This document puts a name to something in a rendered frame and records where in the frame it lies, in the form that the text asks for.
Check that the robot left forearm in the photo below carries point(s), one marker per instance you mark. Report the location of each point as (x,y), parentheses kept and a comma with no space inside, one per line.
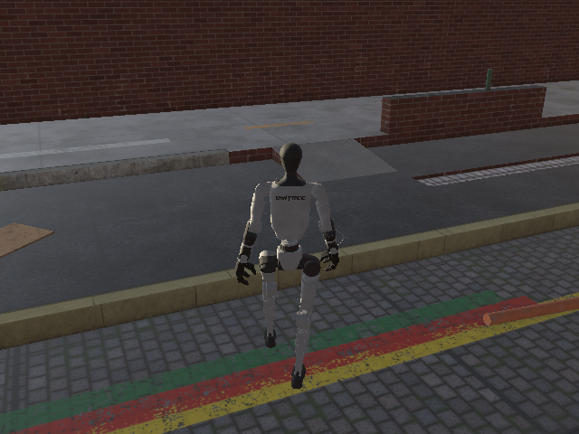
(247,244)

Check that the robot left upper arm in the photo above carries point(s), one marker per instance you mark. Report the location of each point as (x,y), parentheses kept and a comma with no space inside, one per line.
(262,190)

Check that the right robot hand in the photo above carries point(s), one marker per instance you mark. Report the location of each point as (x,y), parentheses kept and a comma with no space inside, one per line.
(326,257)

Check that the robot right thigh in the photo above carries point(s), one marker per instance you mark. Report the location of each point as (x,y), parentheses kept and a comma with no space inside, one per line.
(309,283)

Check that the robot right foot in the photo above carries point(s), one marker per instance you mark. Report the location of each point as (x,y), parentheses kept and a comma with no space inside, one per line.
(296,382)

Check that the robot right upper arm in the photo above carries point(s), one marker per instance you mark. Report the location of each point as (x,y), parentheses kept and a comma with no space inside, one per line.
(318,191)

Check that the robot right forearm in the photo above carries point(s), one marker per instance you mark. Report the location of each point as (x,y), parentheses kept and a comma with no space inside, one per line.
(331,240)

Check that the left robot hand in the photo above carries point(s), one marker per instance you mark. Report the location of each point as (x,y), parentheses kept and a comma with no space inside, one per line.
(239,271)

